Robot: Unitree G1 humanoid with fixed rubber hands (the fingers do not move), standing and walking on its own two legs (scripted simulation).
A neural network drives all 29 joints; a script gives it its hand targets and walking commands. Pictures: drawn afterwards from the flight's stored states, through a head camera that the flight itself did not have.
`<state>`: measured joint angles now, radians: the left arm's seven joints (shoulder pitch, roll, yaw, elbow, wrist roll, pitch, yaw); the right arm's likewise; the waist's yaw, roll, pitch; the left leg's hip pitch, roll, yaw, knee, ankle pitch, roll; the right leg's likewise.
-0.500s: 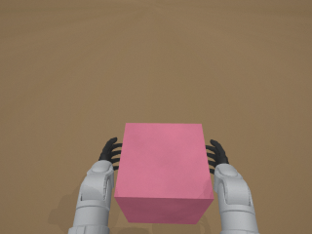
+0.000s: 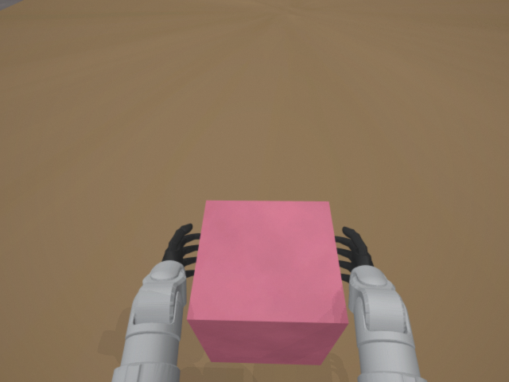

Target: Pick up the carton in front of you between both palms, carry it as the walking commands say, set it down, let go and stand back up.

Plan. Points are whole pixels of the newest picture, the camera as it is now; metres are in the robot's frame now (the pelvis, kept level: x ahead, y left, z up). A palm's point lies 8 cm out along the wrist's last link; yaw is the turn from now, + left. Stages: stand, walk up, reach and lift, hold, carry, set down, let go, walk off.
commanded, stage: hold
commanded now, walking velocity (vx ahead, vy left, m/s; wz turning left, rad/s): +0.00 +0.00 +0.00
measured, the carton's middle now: (266, 286) +0.29 +0.00 -0.04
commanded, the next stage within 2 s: set down in 0.08 s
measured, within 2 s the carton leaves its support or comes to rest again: neither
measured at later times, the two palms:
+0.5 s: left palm (179, 265) +0.31 +0.16 -0.01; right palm (344, 258) +0.33 -0.14 -0.01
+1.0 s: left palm (200, 283) +0.38 +0.16 -0.21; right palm (322, 281) +0.40 -0.14 -0.22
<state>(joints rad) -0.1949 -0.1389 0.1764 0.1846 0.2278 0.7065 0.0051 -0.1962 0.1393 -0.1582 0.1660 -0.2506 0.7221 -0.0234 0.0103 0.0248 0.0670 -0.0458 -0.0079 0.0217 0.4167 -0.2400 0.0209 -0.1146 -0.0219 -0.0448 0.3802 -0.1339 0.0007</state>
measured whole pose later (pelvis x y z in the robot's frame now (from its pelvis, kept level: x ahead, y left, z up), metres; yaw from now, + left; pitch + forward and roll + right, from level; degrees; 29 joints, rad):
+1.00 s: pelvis -0.03 -0.01 -0.14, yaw +3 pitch +37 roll +1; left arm -0.72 -0.11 0.44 0.55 0.18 0.23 0.04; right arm -0.74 0.06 -0.40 0.58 -0.22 0.22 -0.02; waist 0.01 0.02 -0.14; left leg -1.45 -0.06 -0.02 1.28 -0.48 0.01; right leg -1.51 0.02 0.03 1.24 -0.38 0.00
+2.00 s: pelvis -0.07 -0.02 -0.37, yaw +6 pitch +43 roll +3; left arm -1.38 0.13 0.38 0.76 0.03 0.28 0.15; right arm -1.46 -0.26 -0.28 0.86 -0.08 0.29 -0.07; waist -0.01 0.02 0.28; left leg -2.19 -0.08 0.01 2.08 -0.66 -0.03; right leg -2.28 0.03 0.02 2.04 -0.52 -0.02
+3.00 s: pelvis -0.08 -0.02 -0.42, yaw +6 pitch +31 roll +2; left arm -1.53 0.19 0.40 0.95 0.06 0.21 0.00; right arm -1.58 -0.39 -0.33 1.05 -0.06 0.22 0.10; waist -0.02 0.02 0.52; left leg -2.15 -0.11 0.01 2.28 -0.68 -0.03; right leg -2.23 0.00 0.01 2.23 -0.55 -0.02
